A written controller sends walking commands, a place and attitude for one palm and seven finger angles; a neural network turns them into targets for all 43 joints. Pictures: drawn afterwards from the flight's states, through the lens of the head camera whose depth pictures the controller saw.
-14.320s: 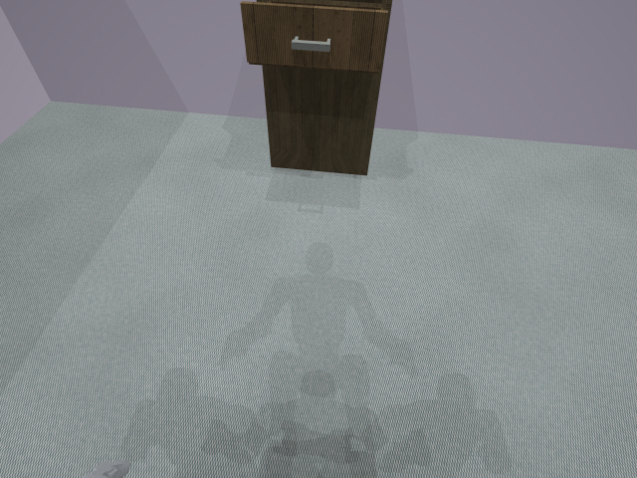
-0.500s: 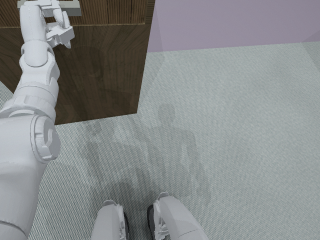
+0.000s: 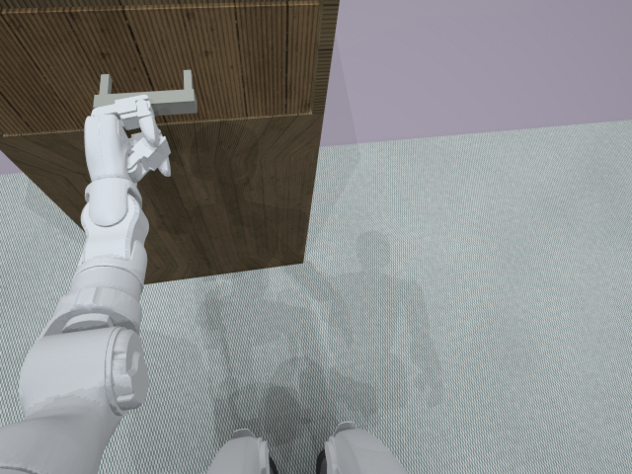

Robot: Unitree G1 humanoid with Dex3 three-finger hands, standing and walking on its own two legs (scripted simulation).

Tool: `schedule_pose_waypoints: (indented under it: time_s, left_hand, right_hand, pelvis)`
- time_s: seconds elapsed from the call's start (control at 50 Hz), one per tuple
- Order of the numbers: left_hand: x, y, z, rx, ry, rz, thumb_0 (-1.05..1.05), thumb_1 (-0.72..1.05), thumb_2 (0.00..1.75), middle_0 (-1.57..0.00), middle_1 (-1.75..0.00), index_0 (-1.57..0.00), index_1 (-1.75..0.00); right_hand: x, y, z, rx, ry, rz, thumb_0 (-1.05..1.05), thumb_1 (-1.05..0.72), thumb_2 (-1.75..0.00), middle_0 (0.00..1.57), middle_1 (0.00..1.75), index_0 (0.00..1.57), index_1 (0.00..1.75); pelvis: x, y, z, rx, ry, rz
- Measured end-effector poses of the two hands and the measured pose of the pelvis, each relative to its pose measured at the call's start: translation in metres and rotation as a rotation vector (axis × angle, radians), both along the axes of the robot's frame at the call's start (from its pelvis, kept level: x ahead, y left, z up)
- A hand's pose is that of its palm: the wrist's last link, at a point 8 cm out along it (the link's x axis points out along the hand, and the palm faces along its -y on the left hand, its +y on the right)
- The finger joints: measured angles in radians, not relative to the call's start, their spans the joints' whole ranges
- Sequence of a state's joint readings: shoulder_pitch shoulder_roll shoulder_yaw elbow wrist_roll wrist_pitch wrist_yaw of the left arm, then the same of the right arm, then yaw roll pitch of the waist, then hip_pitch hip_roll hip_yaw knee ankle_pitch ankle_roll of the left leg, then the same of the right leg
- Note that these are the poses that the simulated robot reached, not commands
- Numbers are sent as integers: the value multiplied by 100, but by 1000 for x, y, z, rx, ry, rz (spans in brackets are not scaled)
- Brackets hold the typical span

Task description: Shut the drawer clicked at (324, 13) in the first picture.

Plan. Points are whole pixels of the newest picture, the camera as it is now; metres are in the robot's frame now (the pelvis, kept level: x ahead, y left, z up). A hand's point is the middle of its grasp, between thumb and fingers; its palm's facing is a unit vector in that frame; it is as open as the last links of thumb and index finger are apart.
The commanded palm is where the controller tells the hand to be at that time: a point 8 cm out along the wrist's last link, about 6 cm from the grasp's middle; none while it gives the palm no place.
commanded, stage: draw the hand back to the body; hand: left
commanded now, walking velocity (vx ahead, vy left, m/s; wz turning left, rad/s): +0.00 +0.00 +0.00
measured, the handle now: (147, 92) +0.60 +0.17 +0.06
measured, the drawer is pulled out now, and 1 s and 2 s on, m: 0.00 0.00 0.00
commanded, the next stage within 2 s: step back with the hand held close in 1.26 s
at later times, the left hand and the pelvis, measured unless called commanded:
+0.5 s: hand (67, 247) +0.34 +0.19 +0.14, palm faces +0.13 -0.98 -0.17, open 3.2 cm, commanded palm +0.30 +0.24 +0.16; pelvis +0.02 +0.00 +0.05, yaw +2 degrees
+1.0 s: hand out of the picture +0.18 +0.24 +0.22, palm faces +0.36 -0.87 -0.33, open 3.2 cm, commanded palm +0.13 +0.28 +0.24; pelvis -0.01 +0.00 +0.08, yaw +2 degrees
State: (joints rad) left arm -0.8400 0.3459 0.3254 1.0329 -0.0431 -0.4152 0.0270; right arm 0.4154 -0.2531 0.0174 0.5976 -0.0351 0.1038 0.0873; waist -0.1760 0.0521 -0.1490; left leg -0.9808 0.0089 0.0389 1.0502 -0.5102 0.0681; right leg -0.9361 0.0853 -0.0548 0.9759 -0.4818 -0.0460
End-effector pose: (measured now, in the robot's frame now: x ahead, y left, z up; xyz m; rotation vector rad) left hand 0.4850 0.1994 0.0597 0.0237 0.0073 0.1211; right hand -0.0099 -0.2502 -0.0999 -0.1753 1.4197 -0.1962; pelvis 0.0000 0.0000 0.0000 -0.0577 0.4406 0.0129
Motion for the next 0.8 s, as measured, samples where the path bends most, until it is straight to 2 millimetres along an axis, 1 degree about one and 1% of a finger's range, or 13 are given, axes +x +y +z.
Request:
schedule_pose_waypoints:
  time_s: [0.04, 0.1, 0.16, 0.22, 0.28, 0.34, 0.4, 0.44, 0.48, 0.54, 0.62, 0.7, 0.8]
  left_hand:
    - [-12, 5, 5, 9, -3, -2, 1, 89, 89, -140, -160, -140, -160]
    - [-36, 14, 17, 15, 0, -4, 1, 90, 89, -140, -160, -140, -160]
    - [-61, 23, 34, 7, -9, 1, 1, 90, 89, -140, -160, -140, -160]
    - [-81, 30, 48, 8, -39, 1, 1, 90, 89, -140, -160, -140, -160]
    - [-98, 33, 56, 11, -47, -10, 1, 90, 90, -140, -160, -140, -160]
    - [-122, 31, 62, 6, -13, -41, 1, 90, 90, -140, -160, -140, -160]
    - [-145, 32, 72, 5, -8, -52, 1, 90, 90, -140, -160, -140, -160]
    - [-157, 35, 81, 77, -23, -32, 1, 90, 90, -140, -160, -140, -160]
    - [-168, 38, 88, 128, -14, -4, 1, 90, 90, -140, -160, -140, -160]
    - [-190, 41, 98, 178, 20, 21, 1, 90, 89, -140, -160, -140, -160]
    - [-219, 47, 113, 221, 27, 64, 1, 90, 89, -140, -160, -140, -160]
    - [-247, 56, 124, 236, 24, 116, 1, 90, 89, -140, -160, -140, -160]
    - [-280, 65, 142, 260, -16, 170, 1, 90, 89, -140, -160, -140, -160]
  right_hand:
    - [13, -1, 5, 11, -31, -7, 0, -90, -90, 20, 30, 20, 30]
    - [37, 0, 14, 31, -93, -3, 1, -90, -90, 20, 30, 20, 30]
    - [66, 0, 25, 41, -176, 22, 1, -90, -90, 20, 30, 20, 30]
    - [98, -2, 31, 35, -268, 66, 1, -90, -90, 20, 30, 20, 30]
    - [131, -3, 37, 22, -354, 100, 1, -90, -90, 20, 30, 20, 30]
    - [159, 0, 49, 27, -448, 129, 1, -90, -90, 20, 30, 20, 30]
    - [182, 7, 62, 36, -540, 166, 1, -90, -90, 20, 30, 19, 30]
    - [196, 12, 67, 33, -584, 182, 1, -90, -90, 20, 30, 20, 30]
    - [207, 17, 74, 32, -610, 187, 1, -90, -90, 20, 30, 20, 30]
    - [218, 28, 84, 45, -651, 204, 1, -90, -90, 20, 30, 20, 30]
    - [223, 41, 93, 64, -684, 228, 1, -90, -90, 20, 30, 20, 30]
    - [218, 49, 98, 71, -685, 250, 1, -90, -90, 20, 30, 20, 30]
    - [205, 53, 100, 69, -690, 266, 1, -90, -90, 20, 30, 20, 30]
  pelvis:
    - [7, -1, 7, 5, -16, -8]
    - [16, -2, 20, 14, -55, -17]
    - [24, -3, 30, 18, -100, -13]
    - [29, -4, 33, 16, -136, 7]
    - [29, -4, 35, 18, -170, 19]
    - [28, -2, 42, 19, -203, 23]
    - [27, -2, 47, 25, -236, 30]
    - [25, -4, 46, 38, -259, 27]
    - [22, -4, 49, 40, -291, 26]
    - [19, -3, 57, 42, -327, 31]
    - [15, -1, 64, 49, -372, 27]
    - [8, -2, 69, 53, -416, 30]
    - [1, -1, 73, 54, -463, 32]
